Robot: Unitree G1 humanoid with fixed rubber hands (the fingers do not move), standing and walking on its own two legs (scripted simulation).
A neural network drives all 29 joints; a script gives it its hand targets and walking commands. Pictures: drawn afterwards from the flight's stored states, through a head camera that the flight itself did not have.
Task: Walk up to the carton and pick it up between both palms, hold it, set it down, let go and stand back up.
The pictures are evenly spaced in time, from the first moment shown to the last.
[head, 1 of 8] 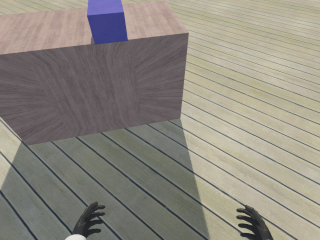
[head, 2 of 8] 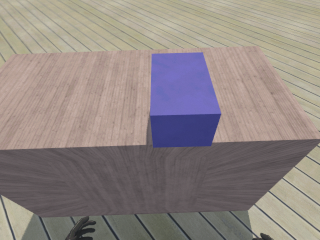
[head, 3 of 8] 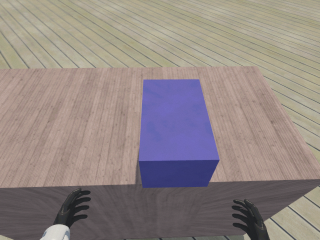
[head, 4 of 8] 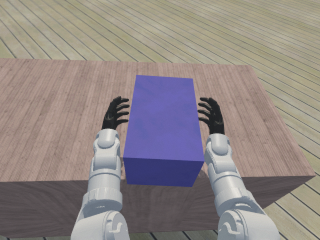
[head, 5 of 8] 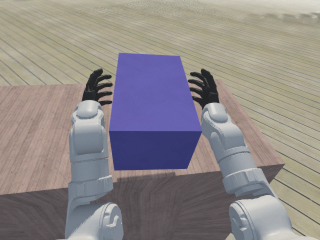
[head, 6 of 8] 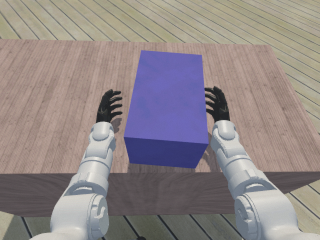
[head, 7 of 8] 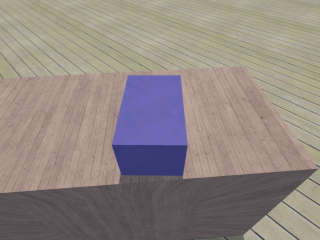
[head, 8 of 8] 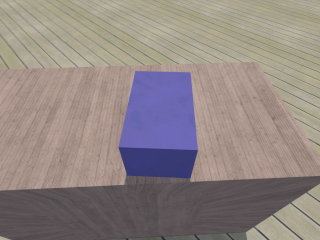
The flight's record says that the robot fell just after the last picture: no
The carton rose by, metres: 0.13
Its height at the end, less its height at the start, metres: +0.00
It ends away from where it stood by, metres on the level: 0.04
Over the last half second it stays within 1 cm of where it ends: yes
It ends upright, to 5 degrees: yes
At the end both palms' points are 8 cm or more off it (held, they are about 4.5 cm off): yes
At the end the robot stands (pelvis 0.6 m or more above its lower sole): yes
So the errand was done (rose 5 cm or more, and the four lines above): yes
